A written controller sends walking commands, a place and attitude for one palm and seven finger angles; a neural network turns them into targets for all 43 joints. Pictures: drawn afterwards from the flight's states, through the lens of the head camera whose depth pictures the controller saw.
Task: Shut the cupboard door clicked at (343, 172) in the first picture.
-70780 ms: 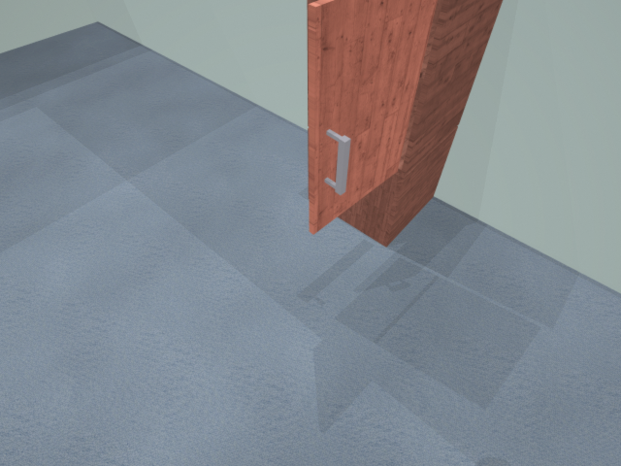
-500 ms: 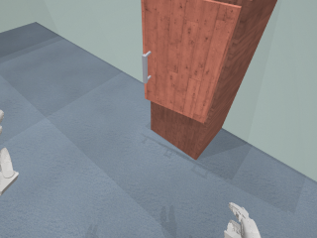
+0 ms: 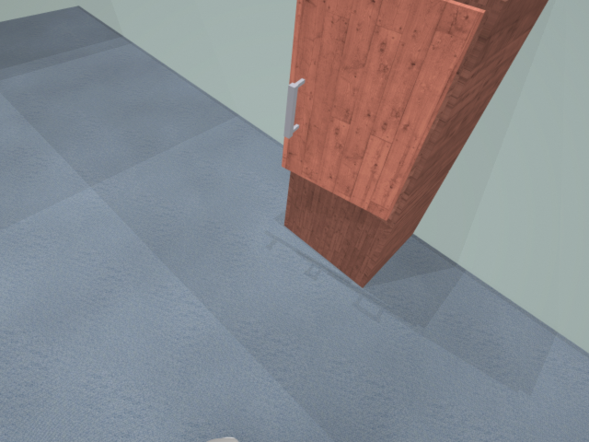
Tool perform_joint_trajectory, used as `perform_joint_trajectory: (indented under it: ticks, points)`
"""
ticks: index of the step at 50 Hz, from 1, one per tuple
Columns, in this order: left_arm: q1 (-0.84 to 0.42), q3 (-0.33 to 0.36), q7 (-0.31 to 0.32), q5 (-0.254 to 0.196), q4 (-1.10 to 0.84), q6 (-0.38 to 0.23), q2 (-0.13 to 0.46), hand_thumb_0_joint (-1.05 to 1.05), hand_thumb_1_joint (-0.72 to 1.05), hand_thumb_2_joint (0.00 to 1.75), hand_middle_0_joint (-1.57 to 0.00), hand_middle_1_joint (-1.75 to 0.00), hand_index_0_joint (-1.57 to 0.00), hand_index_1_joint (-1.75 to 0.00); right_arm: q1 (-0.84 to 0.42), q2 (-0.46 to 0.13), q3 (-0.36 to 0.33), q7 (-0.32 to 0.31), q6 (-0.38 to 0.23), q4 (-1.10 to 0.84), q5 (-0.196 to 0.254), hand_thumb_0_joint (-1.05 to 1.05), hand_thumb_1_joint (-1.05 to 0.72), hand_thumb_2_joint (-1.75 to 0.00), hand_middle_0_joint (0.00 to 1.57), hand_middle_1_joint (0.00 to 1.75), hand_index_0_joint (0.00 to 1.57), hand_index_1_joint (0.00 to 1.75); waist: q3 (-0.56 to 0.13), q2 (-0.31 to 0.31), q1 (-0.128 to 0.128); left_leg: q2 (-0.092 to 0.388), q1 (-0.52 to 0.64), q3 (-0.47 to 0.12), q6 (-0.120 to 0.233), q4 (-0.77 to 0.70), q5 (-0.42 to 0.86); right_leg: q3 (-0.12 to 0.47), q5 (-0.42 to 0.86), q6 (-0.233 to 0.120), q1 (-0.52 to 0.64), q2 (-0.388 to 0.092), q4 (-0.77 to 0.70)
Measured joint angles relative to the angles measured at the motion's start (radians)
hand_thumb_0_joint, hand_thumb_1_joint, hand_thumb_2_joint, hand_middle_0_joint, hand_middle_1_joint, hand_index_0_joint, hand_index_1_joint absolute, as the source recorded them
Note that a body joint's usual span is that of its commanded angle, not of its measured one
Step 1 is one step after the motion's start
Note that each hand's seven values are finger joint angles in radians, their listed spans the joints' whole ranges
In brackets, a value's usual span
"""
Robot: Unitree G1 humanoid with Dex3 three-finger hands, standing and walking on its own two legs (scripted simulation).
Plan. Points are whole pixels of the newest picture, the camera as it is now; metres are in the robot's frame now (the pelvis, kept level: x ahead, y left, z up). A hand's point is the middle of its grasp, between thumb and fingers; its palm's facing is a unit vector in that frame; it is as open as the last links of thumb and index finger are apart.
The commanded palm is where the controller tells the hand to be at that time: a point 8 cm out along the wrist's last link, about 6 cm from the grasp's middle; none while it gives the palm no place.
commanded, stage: let the arm hang, fingers relaxed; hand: left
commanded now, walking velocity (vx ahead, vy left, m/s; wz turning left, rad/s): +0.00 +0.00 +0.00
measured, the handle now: (294, 109) +0.94 +0.04 -0.09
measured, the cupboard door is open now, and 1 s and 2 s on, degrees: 10 10 10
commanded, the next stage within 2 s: look to check the result in 0.70 s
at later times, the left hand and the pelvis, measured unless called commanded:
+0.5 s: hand out of the picture -0.01 +0.19 -0.17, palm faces -0.01 -0.98 -0.20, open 7.4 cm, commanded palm none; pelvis +0.00 +0.01 +0.01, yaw -2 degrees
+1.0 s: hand out of the picture +0.01 +0.19 -0.17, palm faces -0.01 -0.98 -0.22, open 7.4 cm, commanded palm none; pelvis +0.02 +0.00 +0.01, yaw -2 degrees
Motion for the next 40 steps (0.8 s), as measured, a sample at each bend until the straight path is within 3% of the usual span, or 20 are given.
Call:
perform_joint_trajectory:
  ticks: [5, 13, 23, 40]
  points:
    - [0.048, 0.003, -0.003, 0.003, 0.115, -0.013, -0.004, 0.0, 0.94, 0.9, -0.2, -0.3, -0.2, -0.3, 0.017, 0.013, -0.018, -0.011, 0.003, 0.063, 0.007, 0.01, -0.91, -0.9, 0.2, 0.3, 0.2, 0.3, 0.002, 0.042, 0.012, -0.005, 0.028, 0.008, 0.006, -0.058, 0.033, 0.006, 0.036, -0.003, 0.023, 0.0, -0.056]
    - [0.075, 0.008, 0.008, 0.007, 0.206, -0.03, -0.011, 0.01, 0.92, 0.9, -0.2, -0.3, -0.2, -0.3, -0.002, 0.019, -0.035, -0.016, -0.007, 0.114, 0.012, 0.01, -0.91, -0.9, 0.2, 0.3, 0.2, 0.3, -0.018, 0.095, 0.006, -0.008, 0.061, 0.032, 0.011, -0.096, 0.052, 0.03, 0.05, 0.003, 0.034, -0.006, -0.07]
    - [-0.004, 0.008, 0.012, 0.008, 0.197, -0.04, -0.034, 0.0, 0.91, 0.9, -0.19, -0.3, -0.2, -0.3, 0.006, 0.039, -0.038, -0.017, -0.015, 0.154, 0.009, 0.0, -0.91, -0.9, 0.2, 0.3, 0.2, 0.3, -0.049, 0.068, -0.007, -0.011, 0.073, 0.046, 0.011, -0.101, 0.045, 0.045, 0.038, 0.005, 0.032, -0.011, -0.056]
    - [-0.078, 0.006, 0.012, 0.003, 0.189, -0.053, -0.052, 0.0, 0.91, 0.9, -0.2, -0.3, -0.2, -0.3, -0.006, 0.04, -0.036, -0.023, -0.031, 0.167, 0.01, 0.0, -0.91, -0.9, 0.2, 0.3, 0.2, 0.3, -0.017, 0.049, -0.018, -0.011, 0.094, 0.043, 0.002, -0.131, 0.045, 0.042, 0.047, 0.009, 0.061, -0.007, -0.102]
